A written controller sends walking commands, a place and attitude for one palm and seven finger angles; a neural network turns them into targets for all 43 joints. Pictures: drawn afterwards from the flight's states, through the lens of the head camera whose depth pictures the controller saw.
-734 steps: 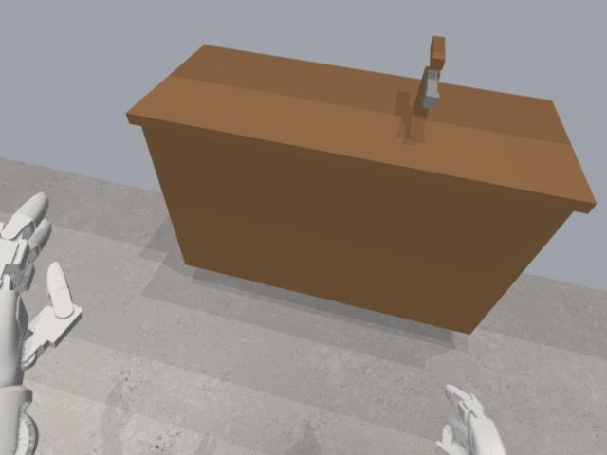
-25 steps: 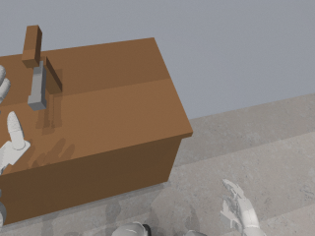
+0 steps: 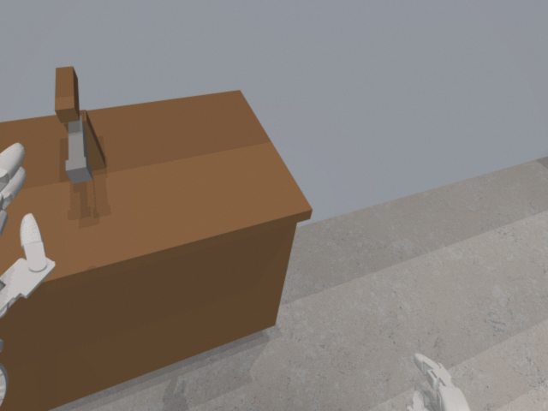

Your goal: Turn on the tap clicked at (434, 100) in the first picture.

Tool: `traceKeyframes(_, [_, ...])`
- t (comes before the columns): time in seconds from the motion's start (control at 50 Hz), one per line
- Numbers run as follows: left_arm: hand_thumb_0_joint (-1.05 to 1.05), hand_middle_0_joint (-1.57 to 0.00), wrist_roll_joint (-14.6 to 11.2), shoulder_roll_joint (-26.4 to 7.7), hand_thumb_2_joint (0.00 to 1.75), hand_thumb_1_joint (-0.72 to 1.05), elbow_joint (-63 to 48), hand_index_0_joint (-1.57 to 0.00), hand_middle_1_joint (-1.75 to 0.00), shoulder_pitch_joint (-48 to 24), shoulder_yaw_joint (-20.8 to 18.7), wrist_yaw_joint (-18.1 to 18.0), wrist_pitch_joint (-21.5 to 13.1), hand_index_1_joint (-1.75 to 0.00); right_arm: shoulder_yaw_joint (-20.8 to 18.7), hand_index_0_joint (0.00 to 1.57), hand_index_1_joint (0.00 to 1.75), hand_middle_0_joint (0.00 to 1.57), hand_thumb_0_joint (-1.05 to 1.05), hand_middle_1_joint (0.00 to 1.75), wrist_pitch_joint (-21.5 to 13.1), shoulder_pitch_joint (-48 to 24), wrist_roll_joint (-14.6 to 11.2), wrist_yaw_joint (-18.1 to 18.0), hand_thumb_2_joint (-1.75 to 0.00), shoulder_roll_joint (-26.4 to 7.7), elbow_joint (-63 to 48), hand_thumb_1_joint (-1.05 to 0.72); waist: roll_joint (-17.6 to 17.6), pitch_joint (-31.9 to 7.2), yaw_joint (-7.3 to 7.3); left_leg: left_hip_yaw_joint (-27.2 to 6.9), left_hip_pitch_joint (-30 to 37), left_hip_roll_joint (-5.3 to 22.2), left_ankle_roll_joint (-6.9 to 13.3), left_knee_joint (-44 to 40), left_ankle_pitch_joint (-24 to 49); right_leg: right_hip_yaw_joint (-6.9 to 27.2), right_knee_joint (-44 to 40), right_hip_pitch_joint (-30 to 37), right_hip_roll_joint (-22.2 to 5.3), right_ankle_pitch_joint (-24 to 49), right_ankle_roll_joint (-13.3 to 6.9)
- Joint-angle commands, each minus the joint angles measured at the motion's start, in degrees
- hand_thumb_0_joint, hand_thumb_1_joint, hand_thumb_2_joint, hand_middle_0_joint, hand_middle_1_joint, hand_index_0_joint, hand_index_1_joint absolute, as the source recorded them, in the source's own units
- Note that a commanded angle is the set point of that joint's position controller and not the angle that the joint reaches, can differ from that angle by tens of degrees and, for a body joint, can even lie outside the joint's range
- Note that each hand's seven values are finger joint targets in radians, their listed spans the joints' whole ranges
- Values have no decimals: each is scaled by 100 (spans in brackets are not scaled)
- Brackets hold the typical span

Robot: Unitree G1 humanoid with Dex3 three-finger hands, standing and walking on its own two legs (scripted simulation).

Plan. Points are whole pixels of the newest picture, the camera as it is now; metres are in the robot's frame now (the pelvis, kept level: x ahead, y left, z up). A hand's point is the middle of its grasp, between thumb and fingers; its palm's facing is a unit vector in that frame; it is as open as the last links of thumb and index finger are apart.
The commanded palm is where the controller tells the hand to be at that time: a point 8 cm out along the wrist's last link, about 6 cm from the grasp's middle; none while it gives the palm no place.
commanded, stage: come to a stop and stand still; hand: left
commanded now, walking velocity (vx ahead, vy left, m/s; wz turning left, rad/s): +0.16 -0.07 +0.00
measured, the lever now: (79, 170) +0.43 +0.33 +0.09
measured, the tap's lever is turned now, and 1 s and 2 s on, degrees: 0 0 0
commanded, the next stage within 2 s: look again from close up in 1.36 s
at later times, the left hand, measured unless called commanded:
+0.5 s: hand out of the picture +0.25 +0.31 +0.20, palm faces +0.49 -0.80 -0.34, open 7.4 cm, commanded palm +0.15 +0.30 +0.19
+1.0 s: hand out of the picture +0.22 +0.31 +0.18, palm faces +0.32 -0.87 -0.38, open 7.4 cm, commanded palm +0.17 +0.35 +0.19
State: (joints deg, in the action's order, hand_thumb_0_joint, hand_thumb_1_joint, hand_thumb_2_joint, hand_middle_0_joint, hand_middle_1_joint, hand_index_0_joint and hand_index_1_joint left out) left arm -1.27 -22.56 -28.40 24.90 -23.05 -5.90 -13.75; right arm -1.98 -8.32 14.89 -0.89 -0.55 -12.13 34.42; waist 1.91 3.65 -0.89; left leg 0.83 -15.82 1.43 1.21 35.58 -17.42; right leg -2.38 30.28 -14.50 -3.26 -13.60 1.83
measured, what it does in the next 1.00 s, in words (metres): steps on the spot: right foot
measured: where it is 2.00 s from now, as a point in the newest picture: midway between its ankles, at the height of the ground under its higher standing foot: outside the picture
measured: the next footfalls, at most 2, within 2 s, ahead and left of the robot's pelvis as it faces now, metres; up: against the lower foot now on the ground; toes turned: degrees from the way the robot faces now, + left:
right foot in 0.80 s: +0.00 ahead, -0.06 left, +0.00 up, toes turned -6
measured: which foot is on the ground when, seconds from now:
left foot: down 0.00-1.00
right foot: down 0.00-0.54, up 0.56-0.78, down 0.80-1.00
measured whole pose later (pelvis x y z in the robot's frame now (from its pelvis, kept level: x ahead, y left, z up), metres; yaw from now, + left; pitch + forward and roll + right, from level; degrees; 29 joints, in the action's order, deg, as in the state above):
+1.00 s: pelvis -0.01 +0.08 +0.01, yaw -4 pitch +0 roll -2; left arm -3.2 -20.4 -28.0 25.5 -21.5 -4.4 -12.3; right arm 1.4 -5.1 11.3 0.4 0.3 -11.0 31.7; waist -1.2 1.2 1.2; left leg 5.1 -14.5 -4.7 4.2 27.2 -13.5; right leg -4.8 24.7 -10.7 0.5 -14.2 -0.4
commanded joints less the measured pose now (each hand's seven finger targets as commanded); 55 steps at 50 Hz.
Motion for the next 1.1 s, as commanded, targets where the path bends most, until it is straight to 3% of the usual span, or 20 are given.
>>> traceKeyframes(0.0, [0, -20, -49, -701, 90, 90, -888, -20, -30, -278, -403, -59, -281, -30, -227, 20, 30, 20, 0, 30, -265, -484, -52, -117, -90, -756, -850, -90, -1187, -195, -25, -704, -162, 392, 300, -1591, -2028, 35, -144, -595, 280, -2142, -481])
traceKeyframes(0.04, [0, -20, 34, -719, 90, 90, -872, -20, -30, -707, -360, -72, -257, -30, -184, 20, 30, 20, 0, 30, -245, -573, -56, -90, -90, -724, -877, -90, -1812, -51, -25, -1700, -737, 1101, 613, -2250, -2352, -325, 1252, -281, 680, -1299, -311])
traceKeyframes(0.12, [0, -20, 58, -690, 90, 90, -605, -20, -30, -1002, -309, -26, -253, -30, -160, 20, 30, 20, 0, 30, -192, -462, -7, -36, -90, -724, -787, -90, -961, -265, 74, -837, -791, 684, 473, -1221, -1430, -197, -261, 532, 511, -632, -338])
traceKeyframes(0.16, [0, -20, 76, -769, 90, 90, -613, -20, -30, -1016, -292, 7, -258, -30, -117, 20, 30, 20, 0, 30, -168, -460, 2, 4, -90, -647, -746, -90, -574, -376, 51, -408, -919, 242, 378, -282, -1497, 334, -735, 691, 83, -561, -561])
traceKeyframes(0.2, [0, -20, 20, -869, 90, 90, -784, -20, -30, -1063, -324, 41, -209, -30, -178, 20, 30, 20, 0, 30, -189, -507, -30, 11, -90, -583, -808, -90, 701, -309, 96, 8, -975, -394, 145, 1272, -1302, 1928, -1549, -15, -844, -2276, -1161])
traceKeyframes(0.24, [0, -20, -40, -740, 90, 90, -995, -20, -30, -1185, -154, 23, -147, -30, -169, 20, 30, 20, 0, 30, -246, -585, -55, -6, -90, -618, -755, -90, 1088, 157, 29, -338, -265, -12, 84, 1392, -567, 2260, -1791, -1354, -1337, -2590, -1512])
traceKeyframes(0.3, [0, -20, -62, -970, 90, 90, -1124, -20, -30, -1068, -436, -38, -162, -30, -40, 20, 30, 20, 0, 30, -257, -612, 29, -68, -90, -529, -632, -90, -485, -277, -76, -145, 739, -120, 16, -935, -4, 587, -11, -1095, -311, -1430, -826])
traceKeyframes(0.34, [0, -20, -25, -909, 90, 90, -1274, -20, -30, -1027, -519, -109, -316, -30, -105, 20, 30, 20, 0, 30, -324, -660, 74, -81, -90, -647, -726, -90, -1896, -398, 68, -2072, 785, 1047, 490, -2005, 315, 33, 1569, -1184, 601, -1374, -337])
traceKeyframes(0.36, [0, -20, 654, -4939, 90, 90, -1679, -20, -30, -5861, -3631, -145, -915, -30, -205, 20, 30, 20, 0, 30, -668, 38, 419, -72, -90, -657, -267, -90, -344, -230, 554, -437, -1320, 1239, 698, -441, 1295, 1041, 405, -33, -407, -831, -351])
traceKeyframes(0.38, [0, -20, 116, -1777, 90, 90, 1096, -20, -30, -2862, -1194, 163, -595, -30, 233, 20, 30, 20, 0, 30, -570, -508, 225, 27, -90, -33, -378, -90, 276, -690, 179, -368, -671, -81, 67, 460, 607, 1442, -707, 23, -326, 368, -701])
traceKeyframes(0.4, [0, -20, -181, -1664, 90, 90, -134, -20, -30, -2376, -1294, 103, -586, -30, -12, 20, 30, 20, 0, 30, -499, -655, 30, 113, -90, -440, -782, -90, 221, -960, 253, -115, -560, -471, -55, 988, 98, 2646, -937, 582, -885, 1595, -998])
traceKeyframes(0.42, [0, -20, -108, -1281, 90, 90, -32, -20, -30, -2811, -654, 162, -617, -30, 110, 20, 30, 20, 0, 30, -603, -680, 23, 116, -90, -269, -796, -90, 346, -1050, 170, -26, -745, -440, -145, 1066, -608, 2700, -1013, 812, -1279, 1795, -1231])
traceKeyframes(0.5, [0, -20, -239, -309, 90, 90, -783, -20, -30, -689, 96, 195, -651, -30, -119, 20, 30, 20, 0, 30, -667, -549, -45, 229, -90, -610, -762, -90, -864, -1110, 178, -607, 810, 192, 1, -1318, 1432, 807, 27, 218, -7, 511, -587])
traceKeyframes(0.54, [0, -20, -121, -545, 90, 90, -1246, -20, -30, -387, -102, 192, -676, -30, -80, 20, 30, 20, 0, 30, -557, -671, 37, 309, -90, -634, -925, -90, -2070, -964, 270, -1541, 792, 926, 36, -1909, 2088, 174, 1139, -468, 381, -586, -292])
traceKeyframes(0.62, [0, -20, -106, -1062, 90, 90, -973, -20, -30, -397, -852, 66, -630, -30, -61, 20, 30, 20, 0, 30, -331, -587, 127, 204, -90, -609, -1007, -90, -418, -960, 199, -1170, 1145, 942, -31, -1556, 3798, -68, 1056, -668, 334, -859, -323])
traceKeyframes(0.7, [0, -20, -110, -1359, 90, 90, -1277, -20, -30, -824, -1058, 72, -525, -30, 29, 20, 30, 20, 0, 30, -172, -662, 143, 84, -90, -562, -1138, -90, -1124, -1321, 148, -739, 1779, 759, -354, -1074, 4607, -258, -146, -393, 339, -509, -379])
traceKeyframes(0.8, [0, -20, -207, -922, 90, 90, -1455, -20, -30, -507, -609, 45, -365, -30, 110, 20, 30, 20, 0, 30, -150, -717, 130, 107, -90, -570, -1200, -90, -1026, -1791, 141, -620, 1155, 536, -642, -819, 3568, 138, -791, 916, 14, 1264, -583])
traceKeyframes(0.86, [0, -20, -238, -645, 90, 90, -1106, -20, -30, 68, -437, 34, -183, -30, -19, 20, 30, 20, 0, 30, -77, -640, 46, 80, -90, -705, -1148, -90, -393, -1592, 173, -698, 1059, 514, -705, -1048, 3159, 132, -513, 581, 84, 841, -658])
traceKeyframes(0.98, [0, -20, -207, -741, 90, 90, -634, -20, -30, -553, -455, -30, -18, -30, 13, 20, 30, 20, 0, 30, 87, -905, 77, -85, -90, -661, -1147, -90, -632, -850, 231, -769, 315, 460, -907, -1734, 1939, -26, -835, 635, 187, -28, -519])
traceKeyframes(1.08, [0, -20, -104, -650, 90, 90, -743, -20, -30, -1001, -174, -60, -42, -30, 100, 20, 30, 20, 0, 30, 82, -930, 87, -182, -90, -634, -1141, -90, -299, -788, 212, -917, 310, 493, -396, -2134, 161, 311, -880, 573, 122, -77, -430])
